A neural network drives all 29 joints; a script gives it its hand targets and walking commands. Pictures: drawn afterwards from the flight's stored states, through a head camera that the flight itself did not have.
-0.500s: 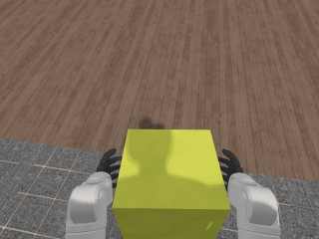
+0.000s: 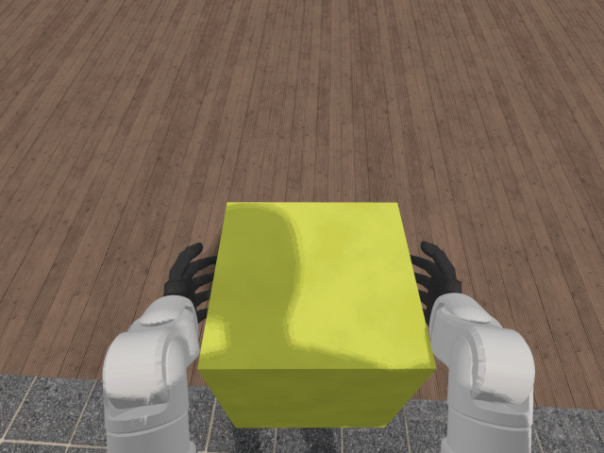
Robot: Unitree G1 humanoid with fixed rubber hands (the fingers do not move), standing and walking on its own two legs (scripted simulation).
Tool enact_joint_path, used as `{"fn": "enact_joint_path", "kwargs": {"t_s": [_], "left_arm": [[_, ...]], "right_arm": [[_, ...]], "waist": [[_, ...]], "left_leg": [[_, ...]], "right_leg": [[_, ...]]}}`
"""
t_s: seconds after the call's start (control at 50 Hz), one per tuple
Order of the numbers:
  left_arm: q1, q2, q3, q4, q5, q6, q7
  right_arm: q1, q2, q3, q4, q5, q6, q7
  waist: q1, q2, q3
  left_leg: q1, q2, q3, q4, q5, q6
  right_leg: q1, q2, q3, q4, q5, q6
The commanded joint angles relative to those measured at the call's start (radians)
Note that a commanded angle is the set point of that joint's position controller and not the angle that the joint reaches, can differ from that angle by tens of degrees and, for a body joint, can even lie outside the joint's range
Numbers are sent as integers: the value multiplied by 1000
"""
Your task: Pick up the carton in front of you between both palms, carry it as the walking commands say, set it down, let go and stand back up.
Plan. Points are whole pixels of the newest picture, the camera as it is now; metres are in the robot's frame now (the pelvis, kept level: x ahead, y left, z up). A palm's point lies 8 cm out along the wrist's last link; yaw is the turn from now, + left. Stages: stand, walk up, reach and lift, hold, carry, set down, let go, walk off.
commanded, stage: carry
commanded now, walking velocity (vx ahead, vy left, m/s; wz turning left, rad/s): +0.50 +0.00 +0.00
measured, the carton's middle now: (311, 322) +0.30 +0.00 +0.04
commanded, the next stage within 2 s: none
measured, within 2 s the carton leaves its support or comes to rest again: neither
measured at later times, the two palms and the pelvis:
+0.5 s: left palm (231, 105) +0.69 +0.14 +0.13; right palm (387, 103) +0.72 -0.16 +0.12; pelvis +0.32 -0.03 +0.00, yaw +3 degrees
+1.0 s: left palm (253, 27) +0.98 +0.12 +0.16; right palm (380, 33) +0.97 -0.18 +0.16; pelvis +0.57 -0.01 +0.04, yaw +2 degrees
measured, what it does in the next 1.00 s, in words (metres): climbs: right foot, then left foot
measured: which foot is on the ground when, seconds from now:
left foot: down 0.00-0.36, up 0.38-0.72, down 0.74-1.00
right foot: up 0.00-0.34, down 0.36-0.78, up 0.80-1.00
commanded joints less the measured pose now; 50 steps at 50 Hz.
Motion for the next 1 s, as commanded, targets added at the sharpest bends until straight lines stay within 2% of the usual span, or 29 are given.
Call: {"fn": "enact_joint_path", "kwargs": {"t_s": [0.0,0.04,0.08,0.14,0.22,0.28,0.3,0.32,0.34,0.36,0.38,0.4,0.42,0.44,0.46,0.48,0.58,0.64,0.7,0.72,0.74,0.76,0.78,0.8,0.82,0.84,0.86,0.92,0.98], "left_arm": [[-640,-793,-738,-116,-425,-6,-224],[-691,-777,-734,-94,-419,-2,-210],[-749,-745,-729,-55,-410,7,-195],[-837,-694,-696,43,-400,33,-177],[-975,-699,-632,193,-411,60,-173],[-1089,-741,-586,292,-431,68,-181],[-1126,-755,-570,327,-436,67,-184],[-1146,-770,-551,369,-439,64,-187],[-1162,-778,-527,412,-443,59,-190],[-1183,-775,-500,445,-444,55,-194],[-1237,-765,-483,470,-436,45,-194],[-1245,-815,-478,488,-462,37,-197],[-1302,-859,-471,458,-476,23,-202],[-1370,-907,-487,422,-500,15,-206],[-1442,-944,-502,378,-524,5,-205],[-1485,-966,-505,347,-542,-1,-201],[-1486,-967,-507,272,-538,-16,-177],[-1435,-933,-524,248,-506,-21,-176],[-1383,-892,-546,220,-481,-22,-175],[-1368,-881,-553,214,-473,-21,-174],[-1355,-878,-567,208,-463,-16,-176],[-1357,-876,-576,189,-456,-7,-180],[-1336,-859,-574,200,-450,2,-180],[-1321,-846,-565,184,-435,1,-176],[-1313,-824,-546,154,-409,-1,-167],[-1304,-806,-529,129,-389,1,-158],[-1288,-784,-516,112,-373,4,-149],[-1229,-742,-517,117,-324,7,-127],[-1183,-724,-528,188,-288,12,-124]], "right_arm": [[-617,785,716,-151,445,15,245],[-684,761,720,-152,455,22,241],[-739,714,710,-123,464,35,238],[-820,658,677,-18,475,58,235],[-953,657,613,142,481,79,231],[-1071,714,581,248,491,85,228],[-1111,736,572,281,493,85,226],[-1151,757,561,314,496,84,224],[-1180,774,548,346,495,81,221],[-1217,786,539,370,492,78,219],[-1266,822,524,395,491,77,212],[-1301,828,506,401,491,71,204],[-1367,870,499,389,495,60,198],[-1397,900,494,379,495,49,191],[-1426,922,488,362,497,42,182],[-1440,939,477,348,493,36,172],[-1365,920,457,328,433,8,133],[-1333,887,474,297,399,-2,126],[-1317,849,503,253,387,-1,130],[-1289,844,507,245,383,2,135],[-1274,824,512,239,370,0,141],[-1231,808,514,255,358,0,144],[-1180,805,516,255,361,3,147],[-1184,800,517,194,376,7,150],[-1226,809,531,132,397,10,152],[-1274,815,552,68,424,13,154],[-1312,823,573,18,452,17,156],[-1340,813,607,-38,499,27,168],[-1304,812,630,42,508,43,196]], "waist": [[1,77,-388],[0,112,-396],[-13,136,-374],[-23,150,-329],[-35,167,-273],[-15,183,-259],[4,178,-275],[42,148,-323],[76,81,-399],[97,-74,-488],[92,-311,-575],[109,-290,-541],[110,-224,-505],[106,-109,-496],[105,-76,-501],[95,-62,-518],[95,-82,-557],[105,-117,-574],[90,-138,-553],[30,-128,-579],[-26,-30,-642],[-58,202,-766],[-98,346,-795],[-96,286,-785],[-99,203,-756],[-87,133,-724],[-74,101,-699],[-64,131,-679],[-34,208,-658]], "left_leg": [[537,296,-422,-264,213,68],[503,268,-337,-285,191,58],[494,246,-280,-299,185,75],[506,212,-221,-288,232,95],[489,179,-165,-251,331,80],[493,188,-144,-192,398,46],[489,185,-123,-125,483,30],[462,153,-73,12,537,0],[378,102,-42,204,492,-26],[178,64,-77,449,170,-50],[-165,-83,-159,713,-313,-76],[-307,-73,-251,842,-340,-48],[-359,-38,-274,880,-293,-20],[-383,-17,-281,878,-252,-11],[-373,4,-287,843,-216,-11],[-355,14,-286,818,-191,-14],[-410,-16,-212,607,-198,-39],[-337,-58,-151,359,-32,-46],[-75,-141,-51,39,122,-38],[135,-130,-38,-98,299,-16],[442,-4,-155,-71,670,52],[851,226,-426,107,1298,182],[1031,314,-589,84,1528,269],[1060,318,-594,65,1418,260],[1050,312,-585,47,1286,225],[1016,288,-548,39,1151,184],[987,262,-519,22,1026,151],[871,207,-429,16,907,115],[695,156,-307,49,856,84]], "right_leg": [[-352,-58,63,71,104,-25],[-326,-49,28,-3,143,-12],[-357,-41,2,-94,165,-1],[-417,-31,-38,-246,229,6],[-370,8,-95,-456,344,-15],[-281,28,-104,-549,369,-45],[-209,44,-114,-583,366,-56],[-52,81,-154,-648,378,-56],[161,106,-178,-659,322,-53],[382,-115,106,-635,308,-78],[635,-331,556,-732,252,-251],[624,-317,624,-803,203,-280],[599,-278,527,-767,302,-255],[567,-261,438,-732,428,-231],[527,-250,375,-721,509,-220],[510,-232,324,-726,504,-204],[595,-200,149,-634,955,-205],[605,-132,41,-571,1088,-174],[510,-77,-45,-492,1182,-135],[424,-73,-81,-413,1169,-97],[223,-31,-80,-294,894,-29],[-121,22,-18,-77,315,19],[-361,132,47,110,-180,41],[-466,118,113,185,-200,28],[-525,97,132,188,-179,16],[-545,70,125,147,-159,8],[-540,50,119,56,-135,8],[-410,78,43,-198,-146,27],[-204,121,-39,-439,-25,31]]}}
